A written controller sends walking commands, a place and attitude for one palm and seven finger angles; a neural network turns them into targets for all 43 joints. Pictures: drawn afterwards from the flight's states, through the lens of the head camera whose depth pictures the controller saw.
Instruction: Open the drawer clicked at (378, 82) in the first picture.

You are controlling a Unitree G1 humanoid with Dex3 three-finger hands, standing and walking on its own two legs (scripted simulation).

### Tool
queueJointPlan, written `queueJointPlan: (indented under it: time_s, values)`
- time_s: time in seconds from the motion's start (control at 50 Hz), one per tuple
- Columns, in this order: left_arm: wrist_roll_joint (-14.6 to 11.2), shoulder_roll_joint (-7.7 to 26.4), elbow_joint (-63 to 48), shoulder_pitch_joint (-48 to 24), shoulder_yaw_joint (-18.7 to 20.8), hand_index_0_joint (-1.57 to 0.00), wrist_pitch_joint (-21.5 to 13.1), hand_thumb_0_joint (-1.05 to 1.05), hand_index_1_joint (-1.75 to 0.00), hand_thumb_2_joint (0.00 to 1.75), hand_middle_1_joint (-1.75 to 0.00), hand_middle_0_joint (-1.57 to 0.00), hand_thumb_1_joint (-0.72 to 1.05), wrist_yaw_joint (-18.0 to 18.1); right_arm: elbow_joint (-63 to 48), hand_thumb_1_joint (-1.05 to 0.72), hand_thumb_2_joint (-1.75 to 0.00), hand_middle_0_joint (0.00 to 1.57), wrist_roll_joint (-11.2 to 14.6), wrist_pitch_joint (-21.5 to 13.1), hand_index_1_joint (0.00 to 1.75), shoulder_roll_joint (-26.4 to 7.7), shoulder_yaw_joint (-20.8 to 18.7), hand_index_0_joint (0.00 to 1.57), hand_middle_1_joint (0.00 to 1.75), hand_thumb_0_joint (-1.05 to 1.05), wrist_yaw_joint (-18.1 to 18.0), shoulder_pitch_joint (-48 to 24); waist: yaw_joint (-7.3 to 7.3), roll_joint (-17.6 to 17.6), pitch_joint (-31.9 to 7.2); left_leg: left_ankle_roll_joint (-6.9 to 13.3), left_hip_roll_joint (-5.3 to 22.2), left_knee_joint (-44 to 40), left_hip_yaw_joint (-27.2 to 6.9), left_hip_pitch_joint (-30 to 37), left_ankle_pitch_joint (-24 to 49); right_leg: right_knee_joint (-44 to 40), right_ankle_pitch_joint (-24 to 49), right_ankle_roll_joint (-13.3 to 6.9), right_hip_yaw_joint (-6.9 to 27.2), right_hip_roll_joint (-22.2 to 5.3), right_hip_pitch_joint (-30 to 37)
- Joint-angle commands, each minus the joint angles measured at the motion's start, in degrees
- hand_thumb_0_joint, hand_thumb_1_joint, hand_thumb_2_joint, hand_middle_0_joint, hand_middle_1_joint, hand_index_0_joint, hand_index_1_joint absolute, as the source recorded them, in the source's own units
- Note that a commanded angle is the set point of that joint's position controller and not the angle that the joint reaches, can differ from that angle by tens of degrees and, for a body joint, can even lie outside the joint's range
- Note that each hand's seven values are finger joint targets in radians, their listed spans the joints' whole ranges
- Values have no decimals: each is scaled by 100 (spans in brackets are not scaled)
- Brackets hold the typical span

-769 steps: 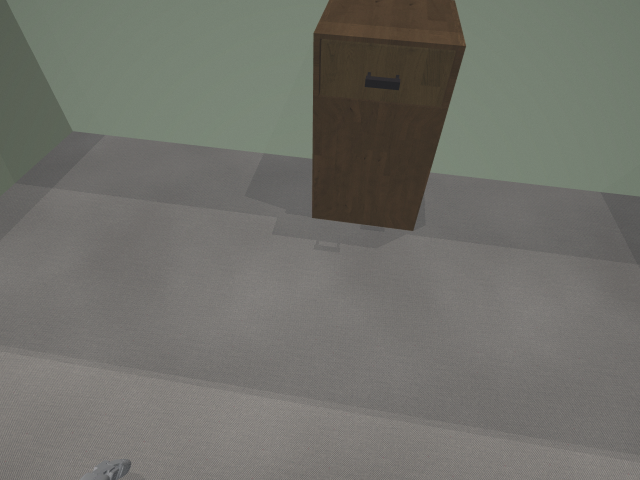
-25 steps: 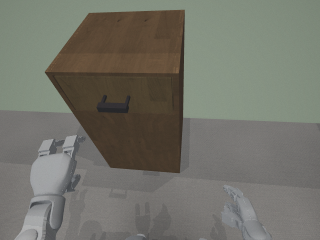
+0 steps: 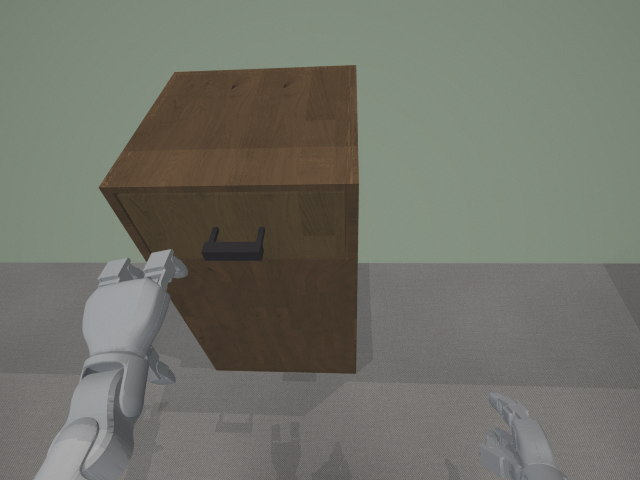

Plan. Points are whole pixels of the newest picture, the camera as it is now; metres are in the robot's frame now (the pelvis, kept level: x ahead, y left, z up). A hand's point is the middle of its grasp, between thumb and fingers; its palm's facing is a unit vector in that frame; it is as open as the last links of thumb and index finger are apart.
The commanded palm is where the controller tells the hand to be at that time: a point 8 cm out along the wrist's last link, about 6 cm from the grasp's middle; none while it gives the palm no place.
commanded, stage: raise the hand with hooked fingers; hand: left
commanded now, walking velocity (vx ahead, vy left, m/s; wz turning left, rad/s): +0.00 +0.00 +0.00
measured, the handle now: (235, 241) +0.52 +0.23 -0.06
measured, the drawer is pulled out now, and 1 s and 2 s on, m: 0.00 0.00 0.00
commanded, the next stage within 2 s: move the hooked fingers above the handle in 0.66 s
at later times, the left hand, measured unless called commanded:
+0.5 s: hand (146, 303) +0.29 +0.25 +0.08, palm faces -0.02 -0.10 -0.99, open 13.8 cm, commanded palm +0.27 +0.26 +0.15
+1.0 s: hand (169, 296) +0.31 +0.23 +0.07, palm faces -0.02 -0.06 -1.00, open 13.8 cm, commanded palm +0.30 +0.24 +0.13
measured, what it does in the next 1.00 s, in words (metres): stands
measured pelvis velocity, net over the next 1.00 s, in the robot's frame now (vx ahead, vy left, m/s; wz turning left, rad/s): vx -0.01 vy -0.02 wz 0.02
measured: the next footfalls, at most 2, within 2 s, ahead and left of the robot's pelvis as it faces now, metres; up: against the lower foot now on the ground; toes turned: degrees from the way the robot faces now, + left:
none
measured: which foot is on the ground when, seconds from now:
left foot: down 0.00-1.00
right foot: down 0.00-1.00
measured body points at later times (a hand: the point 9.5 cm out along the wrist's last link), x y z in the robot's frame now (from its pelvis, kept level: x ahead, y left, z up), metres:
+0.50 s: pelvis -0.01 +0.01 +0.02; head +0.02 -0.01 +0.46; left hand +0.29 +0.25 +0.14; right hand +0.17 -0.21 -0.10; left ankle -0.02 +0.11 -0.72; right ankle +0.00 -0.12 -0.72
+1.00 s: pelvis -0.01 -0.02 +0.01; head +0.02 -0.04 +0.46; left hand +0.31 +0.23 +0.13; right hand +0.19 -0.24 -0.10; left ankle -0.02 +0.11 -0.72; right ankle +0.00 -0.12 -0.72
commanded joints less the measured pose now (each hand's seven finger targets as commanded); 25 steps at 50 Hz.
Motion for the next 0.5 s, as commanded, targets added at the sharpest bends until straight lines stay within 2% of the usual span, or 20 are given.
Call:
queueJointPlan:
  time_s: [0.0,0.04,0.1,0.14,0.2,0.24,0.32,0.36,0.4,0.48]
  values:
    - [197,1343,-1157,-1519,599,-30,-51,0,-120,30,-120,-30,-50,-291,-916,-90,-90,20,-32,-204,30,-569,-15,20,30,0,-94,-665,103,-263,-934,109,-16,-797,-59,712,2014,-739,1595,-204,-142,148,957]
    - [252,1373,-1020,-1747,641,-30,-127,0,-120,30,-120,-30,-50,-398,-896,-90,-90,20,-35,-165,30,-504,34,20,30,0,-95,-646,131,-228,-864,80,-15,-886,-62,802,2073,-805,1583,-221,-172,160,1027]
    - [215,1491,-875,-2152,764,-30,-239,0,-120,30,-120,-30,-50,-497,-857,-90,-90,20,-10,-129,30,-487,61,20,30,0,-92,-599,134,32,-832,26,-7,-1018,-90,918,2182,-930,1574,-255,-190,193,1137]
    - [171,1390,-764,-2457,629,-30,-266,0,-120,30,-120,-30,-50,-577,-825,-90,-90,20,17,-128,30,-458,78,20,30,0,-85,-586,85,59,-775,2,1,-1076,-112,987,2188,-1004,1538,-260,-221,201,1118]
    - [117,1406,-791,-2863,541,-30,-322,0,-120,30,-120,-30,-50,-712,-811,-90,-90,20,11,-140,30,-495,72,20,30,0,-70,-529,51,214,-1012,-30,1,-1141,-159,1183,2384,-1078,1582,-269,-234,213,1245]
    - [78,1368,-720,-3062,432,-30,-357,0,-120,30,-120,-30,-50,-826,-767,-90,-90,20,25,-144,30,-502,58,20,30,0,-70,-492,3,64,-999,-20,7,-1151,-175,1254,2460,-1143,1638,-257,-244,213,1240]
    - [-31,1166,-485,-2425,338,-30,-448,0,-120,30,-120,-30,-50,-1104,-787,-90,-90,20,30,-124,30,-554,32,20,30,0,11,-386,84,-195,-897,-20,34,-1229,-153,1177,2574,-1217,1701,-243,-271,215,1334]
    - [-80,1262,-539,-2294,456,-30,-541,0,-120,30,-120,-30,-50,-1164,-815,-90,-90,20,22,-110,30,-590,15,20,30,0,19,-390,129,-321,-880,-1,24,-1253,-144,1092,2507,-1229,1723,-234,-261,213,1394]
    - [-56,1474,-714,-2325,696,-30,-696,0,-120,30,-120,-30,-50,-1113,-830,-90,-90,20,0,-116,30,-613,3,20,30,0,33,-397,183,-264,-912,-9,38,-1296,-164,1041,2531,-1230,1688,-251,-251,219,1464]
    - [24,1639,-1230,-2585,924,-30,-1031,0,-120,30,-120,-30,-50,-750,-805,-90,-90,20,-24,-191,30,-574,-38,20,30,0,34,-380,238,143,-1244,-29,-5,-1237,-206,1209,2653,-1167,1744,-279,-216,210,1448]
